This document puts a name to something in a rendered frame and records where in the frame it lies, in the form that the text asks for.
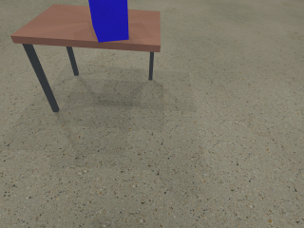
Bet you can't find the table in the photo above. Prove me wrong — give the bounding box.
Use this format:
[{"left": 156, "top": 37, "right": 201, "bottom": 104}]
[{"left": 10, "top": 4, "right": 161, "bottom": 113}]

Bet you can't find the carton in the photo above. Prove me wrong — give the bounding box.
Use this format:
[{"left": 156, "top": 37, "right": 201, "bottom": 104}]
[{"left": 88, "top": 0, "right": 129, "bottom": 43}]

